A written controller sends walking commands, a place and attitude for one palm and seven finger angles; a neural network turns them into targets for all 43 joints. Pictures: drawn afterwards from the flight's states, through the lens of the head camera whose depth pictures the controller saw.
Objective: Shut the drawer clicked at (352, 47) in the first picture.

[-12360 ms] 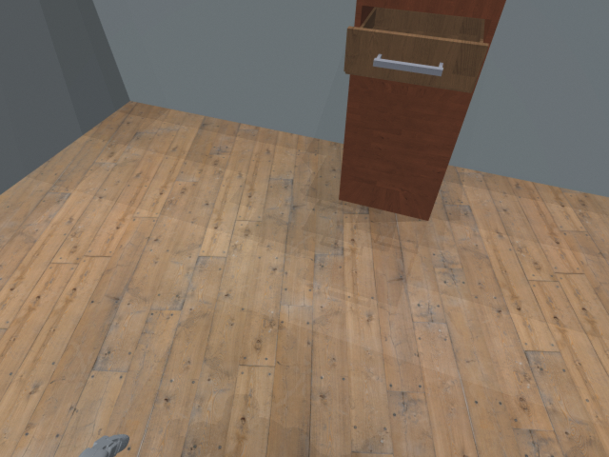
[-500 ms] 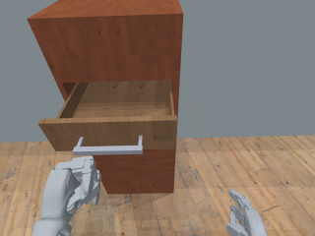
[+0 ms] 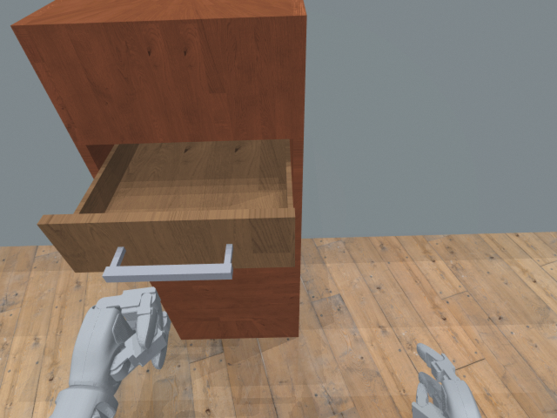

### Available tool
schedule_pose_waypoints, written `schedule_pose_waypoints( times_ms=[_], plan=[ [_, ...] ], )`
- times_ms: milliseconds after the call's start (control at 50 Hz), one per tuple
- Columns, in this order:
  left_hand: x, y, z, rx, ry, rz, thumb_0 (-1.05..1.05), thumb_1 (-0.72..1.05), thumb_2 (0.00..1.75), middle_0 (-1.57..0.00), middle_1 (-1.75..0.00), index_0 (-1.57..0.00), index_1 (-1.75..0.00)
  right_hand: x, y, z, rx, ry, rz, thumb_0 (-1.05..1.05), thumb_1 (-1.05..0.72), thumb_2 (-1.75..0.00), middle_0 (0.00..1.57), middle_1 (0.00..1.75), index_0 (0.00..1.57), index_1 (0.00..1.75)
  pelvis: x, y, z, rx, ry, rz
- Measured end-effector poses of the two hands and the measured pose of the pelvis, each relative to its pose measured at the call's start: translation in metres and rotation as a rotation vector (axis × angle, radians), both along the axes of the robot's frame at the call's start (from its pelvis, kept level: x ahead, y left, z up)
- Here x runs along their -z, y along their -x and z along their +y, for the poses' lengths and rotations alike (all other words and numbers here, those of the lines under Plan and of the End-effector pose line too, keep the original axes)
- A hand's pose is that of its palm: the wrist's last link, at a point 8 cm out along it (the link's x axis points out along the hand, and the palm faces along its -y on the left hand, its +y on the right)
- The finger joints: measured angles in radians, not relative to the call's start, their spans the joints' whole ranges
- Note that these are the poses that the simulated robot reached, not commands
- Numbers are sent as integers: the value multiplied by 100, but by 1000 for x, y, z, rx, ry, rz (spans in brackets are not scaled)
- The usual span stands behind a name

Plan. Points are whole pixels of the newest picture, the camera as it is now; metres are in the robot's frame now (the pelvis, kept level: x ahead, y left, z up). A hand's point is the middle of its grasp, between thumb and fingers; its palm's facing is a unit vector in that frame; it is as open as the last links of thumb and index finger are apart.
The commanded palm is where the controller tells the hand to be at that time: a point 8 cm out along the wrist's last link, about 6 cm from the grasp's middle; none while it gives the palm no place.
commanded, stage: bring the fist close to the handle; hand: left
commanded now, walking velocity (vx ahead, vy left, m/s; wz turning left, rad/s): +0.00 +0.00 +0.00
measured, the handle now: (171, 262) +0.34 +0.19 +0.05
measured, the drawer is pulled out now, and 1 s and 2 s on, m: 0.20 0.20 0.12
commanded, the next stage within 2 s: push the drawer shut in 0.98 s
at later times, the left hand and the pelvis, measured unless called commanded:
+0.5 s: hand (176, 326) +0.23 +0.15 +0.06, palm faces +0.05 -1.00 -0.03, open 3.3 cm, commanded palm +0.21 +0.21 +0.06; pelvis -0.01 +0.02 -0.02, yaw -1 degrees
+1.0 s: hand (179, 327) +0.24 +0.16 +0.04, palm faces +0.04 -1.00 -0.03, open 3.3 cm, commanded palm +0.21 +0.21 +0.05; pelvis -0.01 +0.02 -0.02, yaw -1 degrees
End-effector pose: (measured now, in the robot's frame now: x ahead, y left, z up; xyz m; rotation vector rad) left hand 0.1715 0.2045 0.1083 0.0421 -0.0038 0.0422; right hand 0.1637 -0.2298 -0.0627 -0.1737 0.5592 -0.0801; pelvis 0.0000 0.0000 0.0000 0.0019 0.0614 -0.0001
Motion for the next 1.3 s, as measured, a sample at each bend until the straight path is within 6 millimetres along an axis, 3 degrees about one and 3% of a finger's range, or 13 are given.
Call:
schedule_pose_waypoints(
  times_ms=[100, 200, 380, 540, 680, 880, 1040, 1160, 1300],
  plan=[
    [14, -4, 4, -16, 2, 41, 2, 90, 90, -140, -160, -140, -160, 3, 4, -3, 21, 10, 26, 1, -90, -90, 20, 30, 20, 30, 1, -2, 2, 4, -2, 11],
    [16, -8, 8, -32, -1, -1, 2, 90, 90, -140, -160, -140, -160, 8, 5, 1, 13, 15, 41, 1, -90, -90, 20, 30, 20, 30, 5, 0, 6, 2, 1, 27],
    [39, -23, -3, 18, 21, 16, 2, 90, 90, -140, -160, -140, -160, 20, 9, 13, 5, 9, 79, 1, -90, -90, 20, 30, 20, 30, 13, 6, 15, 5, 7, 63],
    [50, -39, 5, -20, 9, -13, 2, 90, 90, -140, -160, -140, -160, 29, 15, 20, 5, 12, 121, 1, -90, -90, 20, 30, 20, 30, 20, 9, 19, 10, 12, 88],
    [63, -51, 1, 17, 13, 3, 2, 90, 90, -140, -160, -140, -160, 38, 21, 20, 16, 18, 164, 1, -90, -90, 20, 30, 20, 30, 25, 12, 22, 15, 16, 106],
    [50, -44, 11, -30, 16, -34, 2, 90, 90, -140, -160, -140, -160, 33, 25, 18, 39, 17, 171, 1, -90, -90, 20, 30, 20, 30, 22, 9, 24, 19, 19, 95],
    [65, -42, 3, 9, 17, 21, 2, 90, 90, -140, -160, -140, -160, 33, 21, 18, 31, 31, 169, 1, -90, -90, 20, 30, 20, 30, 24, 14, 24, 12, 22, 98],
    [55, -52, 10, -19, 7, -42, 2, 90, 90, -140, -160, -140, -160, 34, 21, 19, 28, 27, 171, 1, -90, -90, 20, 30, 20, 30, 24, 14, 22, 13, 21, 101],
    [59, -70, 15, -6, 2, -15, 0, 89, 91, -140, -160, -140, -160, 39, 24, 17, 35, 24, 205, 1, -90, -90, 20, 30, 20, 30, 23, 14, 21, 10, 24, 103]
  ],
)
